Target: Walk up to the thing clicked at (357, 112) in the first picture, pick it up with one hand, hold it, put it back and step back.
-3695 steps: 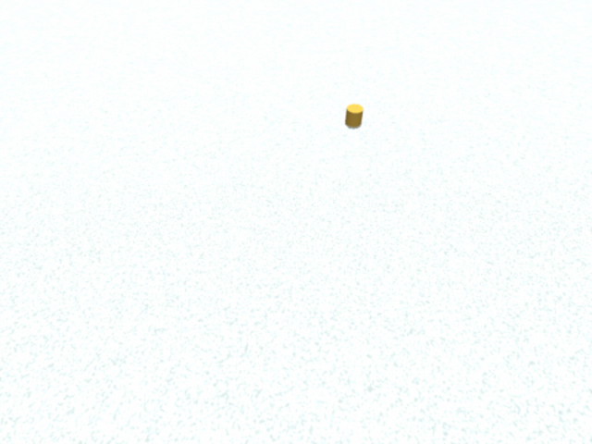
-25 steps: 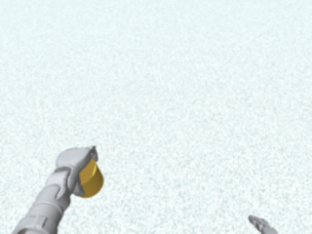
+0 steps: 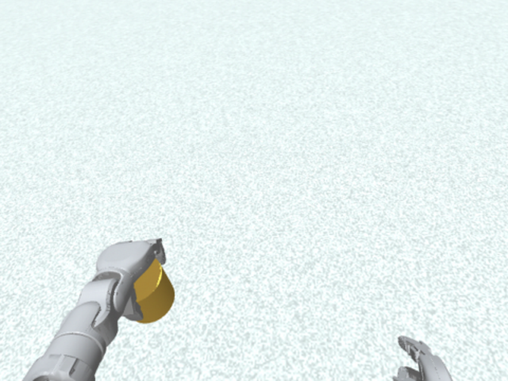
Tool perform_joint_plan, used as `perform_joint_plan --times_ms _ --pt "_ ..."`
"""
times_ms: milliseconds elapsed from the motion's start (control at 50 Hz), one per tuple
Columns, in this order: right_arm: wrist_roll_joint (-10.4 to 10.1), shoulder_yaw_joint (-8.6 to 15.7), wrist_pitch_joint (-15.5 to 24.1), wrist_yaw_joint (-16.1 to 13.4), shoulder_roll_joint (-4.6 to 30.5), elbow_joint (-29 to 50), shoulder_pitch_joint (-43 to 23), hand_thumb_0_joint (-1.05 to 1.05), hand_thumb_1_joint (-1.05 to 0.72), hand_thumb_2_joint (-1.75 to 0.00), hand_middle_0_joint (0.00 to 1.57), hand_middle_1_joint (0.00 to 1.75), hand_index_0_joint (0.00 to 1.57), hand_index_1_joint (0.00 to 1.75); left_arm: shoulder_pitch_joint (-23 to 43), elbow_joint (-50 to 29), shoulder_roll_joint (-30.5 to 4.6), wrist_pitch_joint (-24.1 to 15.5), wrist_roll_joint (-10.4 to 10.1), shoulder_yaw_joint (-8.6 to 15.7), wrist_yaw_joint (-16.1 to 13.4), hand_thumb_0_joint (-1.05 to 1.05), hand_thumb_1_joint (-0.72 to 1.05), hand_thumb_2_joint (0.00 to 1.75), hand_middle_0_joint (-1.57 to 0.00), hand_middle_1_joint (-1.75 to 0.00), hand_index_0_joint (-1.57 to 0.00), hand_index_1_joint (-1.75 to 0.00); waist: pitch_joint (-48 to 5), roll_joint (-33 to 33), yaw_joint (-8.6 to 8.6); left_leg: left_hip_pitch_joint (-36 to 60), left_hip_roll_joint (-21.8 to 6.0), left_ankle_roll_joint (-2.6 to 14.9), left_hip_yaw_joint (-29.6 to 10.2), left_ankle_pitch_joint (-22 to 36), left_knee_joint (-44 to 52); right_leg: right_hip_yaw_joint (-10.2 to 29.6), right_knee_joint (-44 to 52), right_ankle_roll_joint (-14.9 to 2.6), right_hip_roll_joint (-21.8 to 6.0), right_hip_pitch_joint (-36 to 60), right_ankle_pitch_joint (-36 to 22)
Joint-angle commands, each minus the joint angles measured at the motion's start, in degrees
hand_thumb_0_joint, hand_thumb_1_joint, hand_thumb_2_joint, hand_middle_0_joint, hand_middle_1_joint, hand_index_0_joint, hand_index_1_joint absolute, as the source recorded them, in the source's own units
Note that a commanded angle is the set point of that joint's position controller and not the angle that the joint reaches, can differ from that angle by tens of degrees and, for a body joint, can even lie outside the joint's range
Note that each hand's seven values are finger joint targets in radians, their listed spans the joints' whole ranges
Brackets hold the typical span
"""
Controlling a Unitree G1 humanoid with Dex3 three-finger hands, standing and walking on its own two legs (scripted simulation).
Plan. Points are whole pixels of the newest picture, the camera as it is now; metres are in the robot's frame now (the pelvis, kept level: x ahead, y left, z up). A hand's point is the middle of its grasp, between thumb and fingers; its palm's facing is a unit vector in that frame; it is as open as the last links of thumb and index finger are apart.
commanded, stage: hold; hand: left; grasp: from above
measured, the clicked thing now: (146, 280) +0.33 +0.22 -0.08
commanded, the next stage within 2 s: crouch in 0.58 s
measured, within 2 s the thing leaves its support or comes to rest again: neither
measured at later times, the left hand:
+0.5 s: hand (135, 280) +0.31 +0.22 -0.03, palm faces -0.46 -0.05 -0.89, open 11.7 cm
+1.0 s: hand (139, 288) +0.31 +0.23 -0.07, palm faces -0.48 -0.04 -0.88, open 11.8 cm
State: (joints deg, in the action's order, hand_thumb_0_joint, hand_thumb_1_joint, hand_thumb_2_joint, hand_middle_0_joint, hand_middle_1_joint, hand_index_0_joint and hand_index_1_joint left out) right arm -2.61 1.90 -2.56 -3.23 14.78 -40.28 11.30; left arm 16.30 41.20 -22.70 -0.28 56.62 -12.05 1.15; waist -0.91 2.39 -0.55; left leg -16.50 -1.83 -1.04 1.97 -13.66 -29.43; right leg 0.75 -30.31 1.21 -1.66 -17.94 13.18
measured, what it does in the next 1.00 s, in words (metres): stands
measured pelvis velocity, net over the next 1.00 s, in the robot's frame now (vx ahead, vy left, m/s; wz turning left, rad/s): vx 0.01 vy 0.00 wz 0.01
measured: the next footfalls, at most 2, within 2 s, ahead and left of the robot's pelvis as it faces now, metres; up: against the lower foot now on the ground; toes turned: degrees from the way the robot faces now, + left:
none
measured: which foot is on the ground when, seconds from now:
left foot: down 0.00-1.00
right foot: down 0.00-1.00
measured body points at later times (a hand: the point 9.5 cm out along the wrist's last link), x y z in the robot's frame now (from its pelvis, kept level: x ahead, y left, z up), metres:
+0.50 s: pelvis +0.01 +0.00 +0.00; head +0.01 -0.02 +0.45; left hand +0.33 +0.22 +0.02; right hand +0.15 -0.25 -0.11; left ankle +0.02 +0.13 -0.73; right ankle +0.03 -0.13 -0.73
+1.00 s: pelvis +0.01 +0.00 +0.00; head +0.04 +0.00 +0.45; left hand +0.33 +0.23 -0.02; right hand +0.14 -0.26 -0.12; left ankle +0.02 +0.13 -0.73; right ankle +0.03 -0.13 -0.73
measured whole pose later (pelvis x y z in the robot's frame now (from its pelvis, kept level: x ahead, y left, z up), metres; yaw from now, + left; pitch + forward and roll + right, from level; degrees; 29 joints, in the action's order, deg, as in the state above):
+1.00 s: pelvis +0.01 +0.00 +0.00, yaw +1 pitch +3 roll +0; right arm -1.9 2.5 -3.7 -2.4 14.1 -40.7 11.1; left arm 18.4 49.1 -22.0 -3.1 60.3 -10.9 -5.1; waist -0.4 0.5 -1.7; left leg -19.1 -1.5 -0.8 1.5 -14.6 -30.5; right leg 0.3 -30.8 1.5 -2.0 -20.1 14.0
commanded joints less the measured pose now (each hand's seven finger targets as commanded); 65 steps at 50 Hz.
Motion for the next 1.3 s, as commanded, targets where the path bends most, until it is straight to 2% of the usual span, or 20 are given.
perform_joint_plan --times_ms 0,40,100,140,180,240,320,340,400,480,500,660,720,820,880,1000,1060,1140,1200,1280 --pt "0.0 2.2 2.4 -0.3 7.5 7.9 -5.4 0.00 -0.91 -0.90 0.20 0.30 0.20 0.30 22.4 -13.4 -13.0 0.4 0.0 5.9 -1.9 0.00 0.48 1.09 -0.71 -1.27 -0.78 -1.19 -13.1 -0.5 0.79 6.3 2.4 1.43 0.0 4.8 4.8 -1.2 6.2 -1.30 2.7 3.1 -2.6" --pt "-0.1 2.2 2.5 -0.4 7.6 8.0 -5.4 0.00 -0.91 -0.90 0.20 0.30 0.20 0.30 23.7 -14.9 -14.5 0.1 -0.3 6.9 -1.3 0.00 0.47 1.11 -0.71 -1.25 -0.78 -1.18 -14.0 0.6 0.70 6.9 2.3 1.43 0.0 4.5 5.0 -1.0 6.2 -1.33 2.8 3.4 -2.7" --pt "-0.1 1.9 2.6 -0.5 7.3 8.0 -5.6 0.00 -0.91 -0.90 0.20 0.30 0.20 0.30 24.2 -14.3 -11.9 0.1 -0.4 4.7 -0.7 0.00 0.49 1.07 -0.71 -1.26 -0.79 -1.18 -12.8 -0.7 -0.20 7.1 2.4 1.61 0.0 4.4 5.2 -0.9 6.7 -1.21 2.7 2.8 -2.7" --pt "-0.2 1.8 2.7 -0.6 7.2 8.4 -6.0 0.00 -0.91 -0.90 0.20 0.30 0.20 0.30 22.3 -14.7 -13.8 -0.1 -0.7 6.6 -0.7 0.00 0.47 1.08 -0.69 -1.27 -0.77 -1.19 -13.2 -0.7 0.96 6.6 2.8 1.74 0.4 4.2 5.3 -0.7 7.1 -1.16 2.4 4.1 -2.2" --pt "0.0 1.6 2.7 -0.6 6.9 8.3 -6.1 0.00 -0.91 -0.90 0.20 0.30 0.20 0.30 21.8 -14.2 -11.9 -0.1 -0.9 5.1 -0.4 0.00 0.49 1.08 -0.71 -1.27 -0.78 -1.19 -12.6 -1.7 0.37 6.6 2.7 1.83 0.3 4.8 5.4 -0.8 7.1 -1.02 2.5 3.8 -2.9" --pt "0.0 1.8 2.5 -0.7 7.3 8.1 -5.8 0.00 -0.91 -0.90 0.20 0.30 0.20 0.30 22.8 -14.7 -14.8 -0.2 -0.4 7.3 -1.0 0.00 0.47 1.10 -0.72 -1.24 -0.79 -1.17 -13.4 -1.4 0.79 7.3 2.8 1.77 0.4 5.3 5.3 -0.7 7.2 -0.99 2.4 4.3 -3.3" --pt "0.0 1.9 2.3 -0.7 7.3 7.8 -5.5 0.00 -0.91 -0.90 0.20 0.30 0.20 0.30 23.5 -16.1 -13.8 0.0 0.4 6.5 -1.4 0.00 0.45 1.08 -0.71 -1.24 -0.78 -1.16 -16.3 -0.5 0.82 9.7 2.5 1.46 0.1 9.6 4.8 -1.2 6.2 -1.29 2.7 5.4 -7.2" --pt "0.1 2.0 2.1 -0.8 7.4 7.6 -5.7 0.00 -0.91 -0.90 0.20 0.30 0.20 0.30 23.3 -15.5 -15.3 0.2 0.5 7.9 -1.8 0.00 0.46 1.09 -0.72 -1.22 -0.78 -1.16 -16.0 0.6 1.02 9.6 2.6 1.41 0.3 10.4 4.7 -1.0 6.1 -1.26 2.6 5.4 -8.2" --pt "0.1 1.8 2.0 -0.7 7.1 7.2 -5.5 0.00 -0.91 -0.90 0.20 0.30 0.20 0.30 24.5 -14.1 -12.8 0.6 0.6 5.7 -2.0 0.00 0.45 1.08 -0.71 -1.23 -0.77 -1.16 -14.0 -0.5 0.07 9.1 2.6 1.53 0.4 9.5 4.8 -1.2 6.6 -1.25 2.7 4.2 -7.3" --pt "0.0 2.1 1.9 -0.5 7.0 7.7 -5.5 0.00 -0.91 -0.90 0.20 0.30 0.20 0.30 22.6 -14.0 -14.0 0.7 0.5 6.9 -1.7 0.00 0.48 1.11 -0.73 -1.23 -0.79 -1.17 -15.9 0.1 1.33 9.0 2.9 1.51 0.6 11.2 4.8 -1.1 6.4 -1.29 2.4 6.3 -9.0" --pt "0.0 2.0 1.8 -0.4 6.9 7.6 -5.5 0.00 -0.91 -0.90 0.20 0.30 0.20 0.30 21.9 -13.3 -11.6 0.9 0.2 5.0 -1.2 0.00 0.48 1.11 -0.73 -1.24 -0.80 -1.17 -14.5 -0.7 0.62 8.8 2.7 1.56 0.5 11.2 4.7 -1.1 6.5 -1.21 2.5 5.7 -9.1" --pt "0.0 2.6 1.5 -0.4 7.3 7.5 -4.2 0.00 -0.93 -0.91 0.20 0.30 0.20 0.30 23.7 -15.3 -14.0 -0.7 0.3 6.5 -0.5 0.00 0.52 0.98 -0.72 -1.29 -0.82 -1.18 -16.2 0.7 0.53 9.7 2.6 1.37 0.4 13.5 4.7 -1.2 6.3 -1.49 2.7 6.4 -11.2" --pt "0.0 2.4 1.5 -0.5 7.1 7.6 -4.1 0.00 -0.89 -0.90 0.20 0.30 0.20 0.30 23.6 -14.7 -13.2 -1.1 0.7 6.2 -1.4 0.00 0.42 1.16 -0.67 -1.29 -0.73 -1.22 -15.7 -0.1 0.24 9.7 2.6 1.44 0.4 14.1 4.5 -1.3 6.0 -1.53 2.7 6.0 -11.9" --pt "0.2 3.1 0.9 -0.2 7.6 6.7 -2.3 0.00 -0.89 -0.90 0.20 0.30 0.20 0.30 19.3 -7.8 -11.7 -1.5 1.9 6.3 -4.3 0.00 0.40 1.18 -0.66 -1.31 -0.72 -1.25 -12.6 -3.4 -0.44 7.2 2.8 1.53 0.5 13.5 3.9 -1.5 5.8 -1.32 2.5 4.9 -11.7" --pt "0.5 3.3 0.5 0.2 7.5 6.2 -2.1 0.00 -0.89 -0.90 0.20 0.30 0.20 0.30 20.0 -5.3 -11.6 -2.2 2.9 6.9 -7.2 0.00 0.39 1.23 -0.67 -1.31 -0.72 -1.26 -12.3 -3.7 -0.64 5.8 2.9 1.50 0.5 11.9 2.6 -1.4 4.9 -1.14 2.2 2.9 -10.3" --pt "1.6 3.9 0.4 1.3 8.2 3.7 1.1 0.00 -0.90 -0.90 0.20 0.30 0.20 0.30 26.5 4.1 -11.2 -3.4 6.0 6.2 -12.9 0.00 0.40 1.23 -0.65 -1.37 -0.71 -1.30 -13.0 -2.4 -3.33 -1.3 2.4 1.08 -0.2 7.3 -4.0 -1.5 -0.4 -1.37 2.2 -6.9 -6.3" --pt "2.7 4.5 1.0 2.0 8.6 2.5 2.6 0.00 -0.90 -0.89 0.20 0.30 0.20 0.30 31.0 8.2 -9.6 -4.6 7.4 5.8 -16.3 0.00 0.37 1.24 -0.63 -1.39 -0.69 -1.32 -16.7 -1.7 -4.59 -8.9 2.2 0.65 -0.4 4.8 -12.9 -1.4 -8.4 -1.39 2.0 -15.2 -4.3" --pt "3.4 4.8 1.5 2.9 8.9 3.3 5.2 0.00 -0.90 -0.90 0.20 0.30 0.20 0.30 34.6 12.5 -13.0 -5.6 10.9 8.7 -21.4 0.00 0.32 1.19 -0.59 -1.38 -0.66 -1.31 -25.3 0.7 -4.24 -22.6 2.5 0.58 0.0 1.0 -25.2 -1.0 -20.3 -1.64 1.8 -24.4 -1.6" --pt "3.7 5.0 1.7 2.5 9.8 3.0 7.4 0.00 -0.90 -0.90 0.20 0.30 0.20 0.30 42.6 13.4 -15.0 -5.2 12.5 9.4 -24.3 0.00 0.29 1.16 -0.56 -1.37 -0.64 -1.29 -30.5 4.6 -6.15 -26.4 2.3 0.57 -0.5 -1.7 -30.7 -1.6 -26.3 -2.08 2.2 -32.4 1.2" --pt "4.4 4.6 2.7 1.7 10.1 1.6 9.0 0.00 -0.90 -0.90 0.20 0.30 0.20 0.30 48.1 20.6 -18.1 -3.8 11.9 10.7 -25.7 0.00 0.26 1.12 -0.55 -1.33 -0.62 -1.25 -32.6 4.3 -7.81 -36.9 1.6 1.07 -2.2 -4.9 -38.0 -2.5 -34.7 -2.44 2.7 -42.7 4.8"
